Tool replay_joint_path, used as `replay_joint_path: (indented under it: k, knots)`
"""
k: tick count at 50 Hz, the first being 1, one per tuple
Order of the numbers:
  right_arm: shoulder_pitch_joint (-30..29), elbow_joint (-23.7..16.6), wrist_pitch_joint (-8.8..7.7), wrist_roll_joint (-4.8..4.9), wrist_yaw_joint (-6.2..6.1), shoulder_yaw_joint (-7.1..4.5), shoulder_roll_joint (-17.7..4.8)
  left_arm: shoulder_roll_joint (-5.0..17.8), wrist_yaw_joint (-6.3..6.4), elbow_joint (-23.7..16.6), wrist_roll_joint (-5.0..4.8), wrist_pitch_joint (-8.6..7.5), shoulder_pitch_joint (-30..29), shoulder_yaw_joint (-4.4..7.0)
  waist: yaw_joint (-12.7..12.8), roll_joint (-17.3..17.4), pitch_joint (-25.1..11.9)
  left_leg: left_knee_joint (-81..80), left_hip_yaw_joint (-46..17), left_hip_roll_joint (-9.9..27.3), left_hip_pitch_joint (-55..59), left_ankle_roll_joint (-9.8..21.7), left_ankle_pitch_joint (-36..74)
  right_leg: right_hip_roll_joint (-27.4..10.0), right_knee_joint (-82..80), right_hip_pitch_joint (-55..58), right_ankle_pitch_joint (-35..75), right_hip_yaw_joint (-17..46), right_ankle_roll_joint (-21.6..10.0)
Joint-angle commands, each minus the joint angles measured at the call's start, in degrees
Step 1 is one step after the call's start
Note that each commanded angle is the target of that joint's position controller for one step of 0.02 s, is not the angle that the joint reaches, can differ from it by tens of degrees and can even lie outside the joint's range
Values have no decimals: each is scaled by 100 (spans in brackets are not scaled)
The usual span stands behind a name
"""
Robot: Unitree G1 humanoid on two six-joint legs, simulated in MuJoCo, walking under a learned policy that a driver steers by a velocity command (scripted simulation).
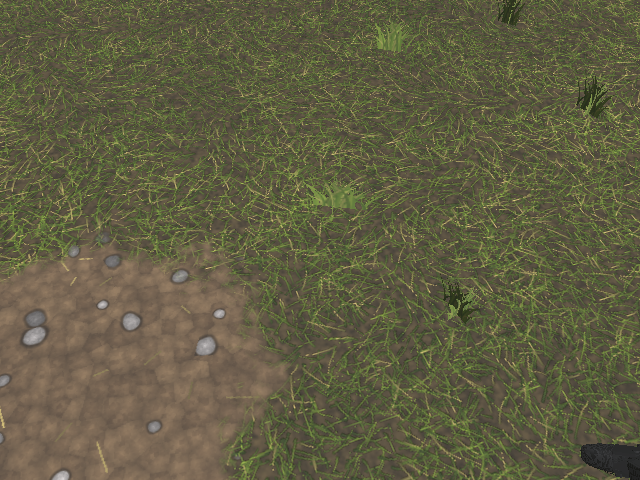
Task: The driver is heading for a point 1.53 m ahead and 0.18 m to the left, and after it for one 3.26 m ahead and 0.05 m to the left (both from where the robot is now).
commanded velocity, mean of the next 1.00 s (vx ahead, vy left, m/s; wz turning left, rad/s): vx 0.01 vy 0.00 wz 0.26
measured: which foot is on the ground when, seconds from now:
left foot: down 0.00-0.32, up 0.34-0.66, down 0.68-1.00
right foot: up 0.00-0.28, down 0.30-0.68, up 0.70-1.00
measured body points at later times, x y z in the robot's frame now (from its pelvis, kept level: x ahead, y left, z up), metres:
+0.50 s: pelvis +0.01 -0.02 +0.00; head +0.05 -0.03 +0.45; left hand +0.20 +0.23 -0.08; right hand +0.09 -0.32 -0.12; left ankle +0.00 +0.10 -0.66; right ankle -0.01 -0.14 -0.74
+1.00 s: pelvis +0.04 +0.03 +0.01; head +0.06 +0.06 +0.45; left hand +0.08 +0.35 -0.10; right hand +0.30 -0.18 -0.06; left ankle +0.01 +0.11 -0.74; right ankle +0.13 -0.11 -0.69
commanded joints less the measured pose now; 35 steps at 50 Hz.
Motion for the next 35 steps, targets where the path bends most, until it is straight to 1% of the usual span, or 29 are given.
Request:
replay_joint_path:
  k: [1,2,4,5,6,8,10,12,13,14,15,16,17,18,19,20,21,22,23,24,26,27,28,29,31,32,33,34,35]
  knots:
    - [-253,-471,78,-21,-112,-118,-642,678,22,-253,3,38,443,238,0,892,-351,-838,-858,1534,679,998,833,-645,1234,-862,418,-644,254]
    - [-193,-445,106,-55,-122,-116,-647,565,29,-320,-12,28,340,201,-61,992,-346,-908,-614,1470,757,1036,872,-779,1099,-945,549,-829,291]
    - [-12,-385,140,-89,-127,-135,-685,451,38,-437,-23,-8,92,156,-233,1104,-445,-970,-377,1584,1141,1162,992,-1092,759,-1134,695,-1014,396]
    - [72,-350,150,-87,-120,-154,-719,419,33,-480,-9,-24,2,146,-300,1097,-514,-982,-321,1690,1321,1228,1058,-1222,596,-1175,704,-1052,438]
    - [221,-284,156,-73,-93,-167,-751,333,36,-518,46,-51,-130,102,-403,1004,-602,-952,-375,1730,1355,1325,1211,-1261,339,-1018,610,-1030,446]
    - [226,-191,168,-21,5,-184,-849,94,41,-504,162,-100,-137,0,-360,937,-793,-835,-299,1730,1255,1410,1582,-1187,-340,-414,359,-1034,363]
    - [104,-134,162,60,129,-176,-886,-38,41,-371,219,-134,-5,-75,-278,1026,-883,-786,-235,1713,1014,1424,1726,-1052,-1137,285,258,-1148,233]
    - [166,12,123,163,244,-81,-706,-95,35,-176,253,-146,131,-102,-226,1121,-850,-679,-385,1661,868,1375,1548,-982,-2184,878,459,-1209,122]
    - [159,89,99,217,289,-20,-603,-161,25,-53,270,-149,278,-110,-96,1100,-797,-534,-399,1562,704,1271,1458,-910,-3022,1339,882,-1255,42]
    - [190,155,86,301,314,-16,-666,-109,11,44,270,-163,436,-88,47,1113,-692,-362,-408,1465,428,1116,1510,-764,-3986,1914,1634,-1399,-99]
    - [483,245,41,345,332,-33,-756,216,36,25,258,-172,448,-12,4,1056,-735,-243,-478,1348,15,790,1257,-916,-4215,2580,2113,-1185,-281]
    - [554,167,-20,194,382,43,-557,650,105,-21,281,-148,696,82,-8,348,-1124,392,-292,1018,-512,345,71,-1883,-4002,3383,3237,-364,-595]
    - [699,47,-85,195,407,94,-299,1105,153,8,348,-62,358,216,-225,-1107,-1041,1011,487,416,-1289,-57,-1573,-2857,-3920,3063,3558,194,-1363]
    - [371,48,-60,242,340,-32,-742,811,144,-97,420,-100,225,196,169,-1110,-950,2175,527,435,-1297,-243,-2360,-3040,-4176,2503,3297,326,-1801]
    - [377,85,19,328,283,-179,-979,566,152,-119,481,-162,99,116,163,-990,-729,3299,402,424,-1570,-302,-2547,-3024,-4299,2302,3463,188,-1866]
    - [643,223,145,339,209,-221,-889,401,173,-149,444,-221,-195,61,-7,-896,-630,3890,287,498,-1686,-356,-2447,-2855,-4321,2159,3454,-164,-1726]
    - [885,295,284,295,138,-243,-834,255,174,-173,342,-293,-509,24,-137,-922,-483,4129,226,573,-1750,-447,-2167,-2723,-4348,2016,3375,-521,-1577]
    - [961,295,379,266,96,-238,-742,154,188,-158,304,-341,-657,-5,-211,-861,-386,4170,235,627,-1774,-514,-1892,-2622,-4364,1936,3335,-775,-1480]
    - [919,229,428,254,83,-222,-658,112,199,-128,305,-356,-705,-8,-213,-773,-325,4063,328,661,-1801,-572,-1640,-2557,-4395,1914,3220,-973,-1435]
    - [825,129,449,252,99,-203,-583,98,212,-92,312,-355,-699,1,-181,-700,-333,3826,400,718,-1817,-615,-1436,-2556,-4391,1994,3138,-1105,-1429]
    - [643,-77,450,249,202,-130,-414,152,227,-38,311,-337,-678,45,-82,-596,-452,3054,500,830,-1594,-610,-1212,-2592,-4274,2166,3133,-1351,-1407]
    - [576,-184,442,239,267,-99,-356,247,219,-10,299,-329,-657,87,-35,-594,-525,2699,563,861,-1401,-562,-1219,-2667,-4219,2205,3262,-1420,-1417]
    - [561,-274,438,234,324,-95,-374,357,200,22,279,-325,-623,135,-5,-598,-606,2427,651,858,-1215,-498,-1236,-2771,-4166,2243,3447,-1446,-1435]
    - [609,-333,442,236,367,-117,-445,449,170,62,250,-327,-590,177,-7,-601,-666,2217,759,815,-1043,-425,-1269,-2860,-4090,2267,3610,-1475,-1435]
    - [763,-412,491,244,417,-179,-561,537,98,112,143,-361,-623,231,-79,-607,-691,1762,909,738,-759,-243,-1211,-2994,-3873,2282,3682,-1563,-1327]
    - [904,-413,526,245,422,-214,-577,538,63,132,80,-376,-708,243,-193,-550,-687,1365,1004,666,-497,-121,-965,-2992,-3656,2198,3578,-1693,-1179]
    - [1100,-377,547,241,390,-268,-617,464,33,191,28,-386,-712,241,-316,-411,-690,849,1060,519,-49,37,-535,-2873,-3260,1966,3270,-1926,-930]
    - [1429,-295,536,200,295,-392,-865,275,-19,349,48,-400,-391,217,-396,190,-736,245,715,414,652,297,331,-2481,-2400,1517,2573,-2265,-563]
    - [1755,-370,484,192,151,-657,-1834,-26,-36,100,301,-415,-481,119,-406,2181,-711,-149,-1498,1773,1807,1080,3182,-1621,-399,-323,161,-2688,107]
